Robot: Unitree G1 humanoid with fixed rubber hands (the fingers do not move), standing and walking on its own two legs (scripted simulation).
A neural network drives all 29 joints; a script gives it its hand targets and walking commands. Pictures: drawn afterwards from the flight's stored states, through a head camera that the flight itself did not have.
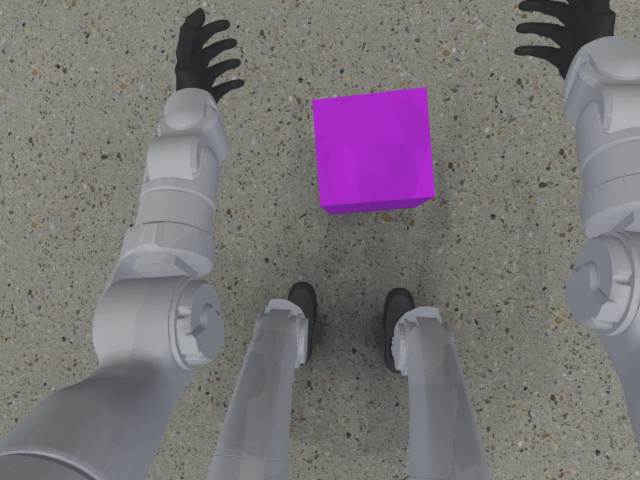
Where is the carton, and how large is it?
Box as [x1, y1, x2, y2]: [312, 87, 434, 214]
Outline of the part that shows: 425,87 312,100 320,205 331,214 414,207 434,196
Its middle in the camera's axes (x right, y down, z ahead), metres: +0.11 -0.17 +0.83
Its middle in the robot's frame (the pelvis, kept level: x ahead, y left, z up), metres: +0.53 -0.02 -0.52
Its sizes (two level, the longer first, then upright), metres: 0.210 0.200 0.250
